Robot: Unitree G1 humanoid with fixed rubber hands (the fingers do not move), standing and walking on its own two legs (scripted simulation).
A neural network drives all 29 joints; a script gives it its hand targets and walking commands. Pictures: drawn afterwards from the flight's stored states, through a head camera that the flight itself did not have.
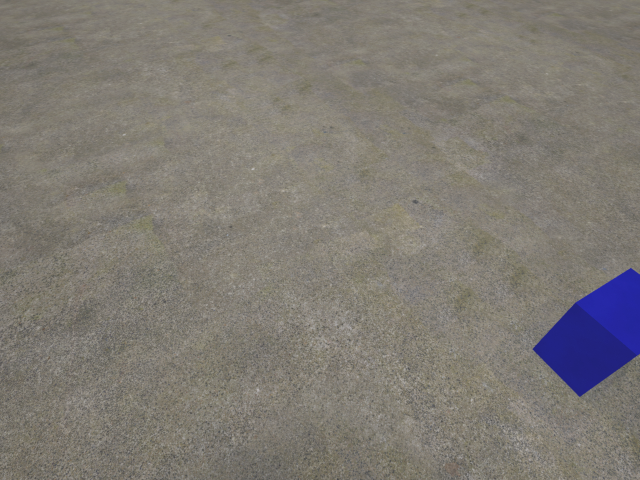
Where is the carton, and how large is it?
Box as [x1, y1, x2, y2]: [533, 268, 639, 396]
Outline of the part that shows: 631,268 577,301 533,348 579,396 639,353 639,274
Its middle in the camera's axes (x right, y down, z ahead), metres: +0.92 +0.31 +1.24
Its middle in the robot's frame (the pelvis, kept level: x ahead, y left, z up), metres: +0.67 -0.93 -0.62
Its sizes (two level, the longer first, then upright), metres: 0.277 0.189 0.296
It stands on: the floor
